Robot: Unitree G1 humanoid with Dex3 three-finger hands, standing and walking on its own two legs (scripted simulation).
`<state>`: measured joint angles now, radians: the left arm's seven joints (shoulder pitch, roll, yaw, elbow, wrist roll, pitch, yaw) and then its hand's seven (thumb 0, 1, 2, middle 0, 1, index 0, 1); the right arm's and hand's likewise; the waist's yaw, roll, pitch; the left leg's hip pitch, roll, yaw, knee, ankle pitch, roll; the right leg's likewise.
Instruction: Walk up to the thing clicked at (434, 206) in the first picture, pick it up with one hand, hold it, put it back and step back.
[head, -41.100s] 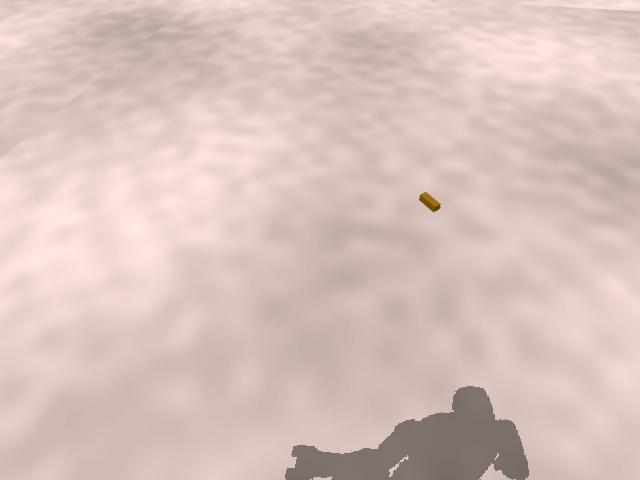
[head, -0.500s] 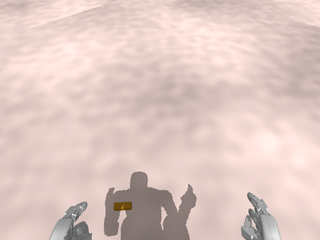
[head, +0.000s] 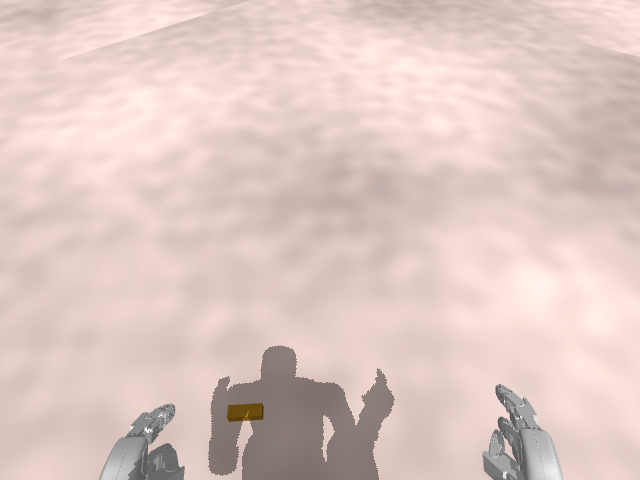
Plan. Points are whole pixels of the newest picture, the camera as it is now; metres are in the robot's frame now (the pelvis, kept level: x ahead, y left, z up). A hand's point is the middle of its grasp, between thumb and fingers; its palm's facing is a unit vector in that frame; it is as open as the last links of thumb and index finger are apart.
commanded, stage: stand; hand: left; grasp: from above
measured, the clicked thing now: (245, 412) +0.45 +0.22 -0.69
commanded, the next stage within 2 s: none
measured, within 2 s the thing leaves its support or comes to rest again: neither
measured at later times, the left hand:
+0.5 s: hand out of the picture +0.04 +0.25 -0.11, palm faces +0.04 -0.94 -0.33, open 7.4 cm
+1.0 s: hand out of the picture +0.03 +0.24 -0.09, palm faces +0.04 -0.94 -0.35, open 7.4 cm
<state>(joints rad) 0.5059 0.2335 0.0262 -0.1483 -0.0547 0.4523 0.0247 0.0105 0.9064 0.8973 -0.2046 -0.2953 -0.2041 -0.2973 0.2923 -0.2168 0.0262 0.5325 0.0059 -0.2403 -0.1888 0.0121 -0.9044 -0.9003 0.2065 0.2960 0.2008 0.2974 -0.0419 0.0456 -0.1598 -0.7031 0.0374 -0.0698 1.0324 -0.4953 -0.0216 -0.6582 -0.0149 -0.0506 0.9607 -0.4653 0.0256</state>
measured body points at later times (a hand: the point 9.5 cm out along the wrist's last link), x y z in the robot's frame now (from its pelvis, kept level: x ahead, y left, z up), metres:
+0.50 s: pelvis +0.00 +0.01 +0.05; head +0.00 +0.01 +0.50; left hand +0.03 +0.30 -0.08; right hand +0.08 -0.26 -0.08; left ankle +0.01 +0.13 -0.68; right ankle +0.01 -0.14 -0.68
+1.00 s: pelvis -0.01 +0.00 +0.07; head -0.02 -0.01 +0.52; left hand +0.03 +0.29 -0.07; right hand +0.05 -0.29 -0.08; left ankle +0.01 +0.13 -0.68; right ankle +0.01 -0.14 -0.68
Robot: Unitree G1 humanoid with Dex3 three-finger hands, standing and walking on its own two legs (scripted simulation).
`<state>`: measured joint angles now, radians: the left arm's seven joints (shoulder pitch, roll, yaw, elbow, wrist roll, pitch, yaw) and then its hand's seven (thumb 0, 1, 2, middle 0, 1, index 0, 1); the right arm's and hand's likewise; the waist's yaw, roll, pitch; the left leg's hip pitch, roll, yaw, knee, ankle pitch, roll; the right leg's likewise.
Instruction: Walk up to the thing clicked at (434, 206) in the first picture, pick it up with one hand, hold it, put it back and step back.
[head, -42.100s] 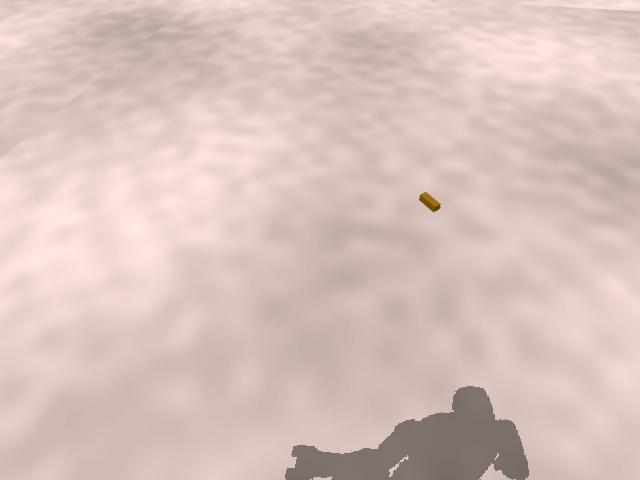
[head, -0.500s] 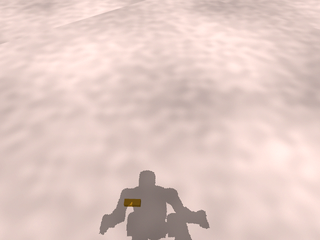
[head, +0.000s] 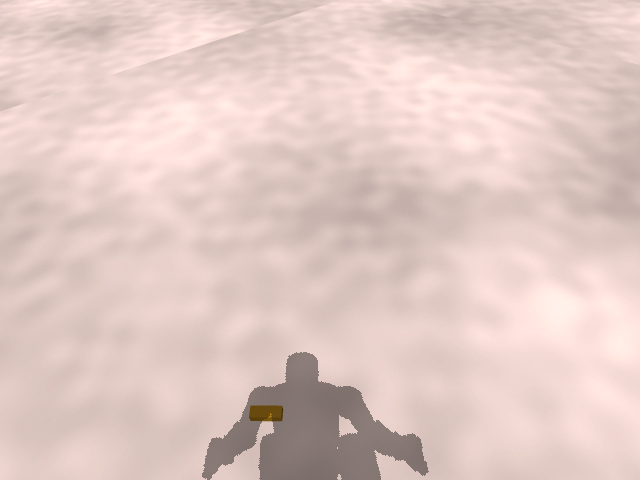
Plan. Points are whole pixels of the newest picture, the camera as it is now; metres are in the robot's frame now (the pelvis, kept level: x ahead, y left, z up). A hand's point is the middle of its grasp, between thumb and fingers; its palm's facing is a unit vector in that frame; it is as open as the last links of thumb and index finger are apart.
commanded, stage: stand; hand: left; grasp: from above
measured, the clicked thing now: (266, 413) +0.46 +0.21 -0.76
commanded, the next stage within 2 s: step back in 1.52 s
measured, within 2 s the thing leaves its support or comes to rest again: neither
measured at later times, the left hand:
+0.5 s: hand out of the picture +0.08 +0.23 -0.15, palm faces +0.01 -0.94 -0.34, open 7.3 cm
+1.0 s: hand out of the picture +0.09 +0.23 -0.15, palm faces +0.01 -0.94 -0.35, open 7.4 cm
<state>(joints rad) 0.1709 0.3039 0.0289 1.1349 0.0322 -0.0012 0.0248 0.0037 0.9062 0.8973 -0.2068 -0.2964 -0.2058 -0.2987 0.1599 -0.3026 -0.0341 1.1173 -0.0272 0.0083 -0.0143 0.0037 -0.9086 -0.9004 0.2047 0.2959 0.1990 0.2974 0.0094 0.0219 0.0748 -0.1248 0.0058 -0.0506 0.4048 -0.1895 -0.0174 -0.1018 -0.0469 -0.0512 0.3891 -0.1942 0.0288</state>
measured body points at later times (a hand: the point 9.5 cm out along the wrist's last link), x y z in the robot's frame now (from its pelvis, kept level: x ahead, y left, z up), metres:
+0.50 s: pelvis +0.01 -0.01 +0.00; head +0.01 -0.02 +0.45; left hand +0.08 +0.28 -0.13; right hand +0.07 -0.30 -0.14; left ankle +0.03 +0.13 -0.74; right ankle +0.02 -0.14 -0.74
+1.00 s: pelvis +0.02 -0.02 +0.00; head +0.02 -0.02 +0.45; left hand +0.09 +0.28 -0.13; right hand +0.09 -0.31 -0.14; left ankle +0.03 +0.13 -0.74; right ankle +0.02 -0.14 -0.74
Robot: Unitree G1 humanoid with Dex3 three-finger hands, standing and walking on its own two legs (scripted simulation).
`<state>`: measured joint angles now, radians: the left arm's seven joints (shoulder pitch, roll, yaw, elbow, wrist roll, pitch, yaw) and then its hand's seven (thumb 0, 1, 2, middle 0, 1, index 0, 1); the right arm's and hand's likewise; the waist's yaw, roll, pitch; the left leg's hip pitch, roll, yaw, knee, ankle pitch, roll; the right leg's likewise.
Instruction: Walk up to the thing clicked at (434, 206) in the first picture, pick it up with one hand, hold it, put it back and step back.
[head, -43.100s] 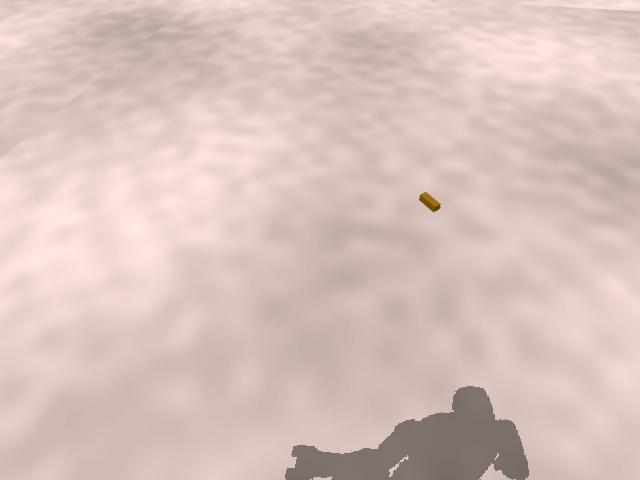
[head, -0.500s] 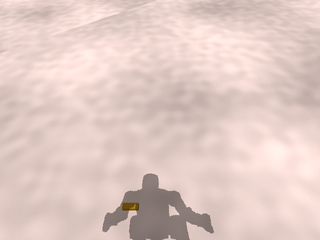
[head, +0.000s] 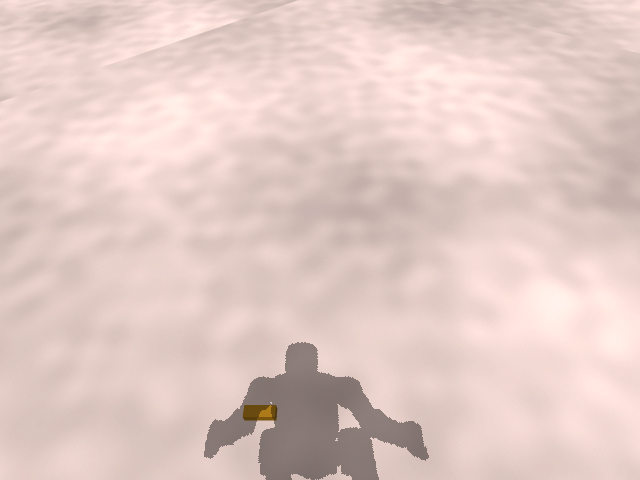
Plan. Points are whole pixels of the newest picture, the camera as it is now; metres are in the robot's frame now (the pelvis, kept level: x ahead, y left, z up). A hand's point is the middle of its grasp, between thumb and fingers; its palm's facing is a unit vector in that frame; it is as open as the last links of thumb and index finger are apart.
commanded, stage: stand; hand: left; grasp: from above
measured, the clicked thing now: (260, 412) +0.45 +0.23 -0.76
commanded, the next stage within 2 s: step back in 0.52 s
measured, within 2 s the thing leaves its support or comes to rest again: neither
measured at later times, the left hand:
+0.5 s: hand out of the picture +0.08 +0.25 -0.15, palm faces +0.00 -0.94 -0.35, open 7.3 cm
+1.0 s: hand out of the picture +0.07 +0.32 -0.18, palm faces -0.04 -0.93 -0.36, open 7.3 cm
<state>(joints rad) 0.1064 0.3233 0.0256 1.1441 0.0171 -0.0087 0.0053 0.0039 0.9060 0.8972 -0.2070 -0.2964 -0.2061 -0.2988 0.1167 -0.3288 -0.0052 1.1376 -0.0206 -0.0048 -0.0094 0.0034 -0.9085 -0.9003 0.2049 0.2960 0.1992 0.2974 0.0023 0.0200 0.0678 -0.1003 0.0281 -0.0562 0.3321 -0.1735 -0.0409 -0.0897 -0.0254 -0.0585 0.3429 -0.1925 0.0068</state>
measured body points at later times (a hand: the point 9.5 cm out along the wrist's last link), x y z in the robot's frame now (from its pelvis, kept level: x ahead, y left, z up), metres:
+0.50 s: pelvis +0.00 +0.00 +0.00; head +0.01 -0.01 +0.45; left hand +0.08 +0.29 -0.13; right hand +0.08 -0.30 -0.14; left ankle +0.01 +0.15 -0.75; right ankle +0.00 -0.12 -0.75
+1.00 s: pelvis -0.07 +0.06 -0.02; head +0.01 +0.08 +0.42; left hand +0.07 +0.37 -0.15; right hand -0.01 -0.26 -0.13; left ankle -0.04 +0.15 -0.75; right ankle -0.11 -0.09 -0.67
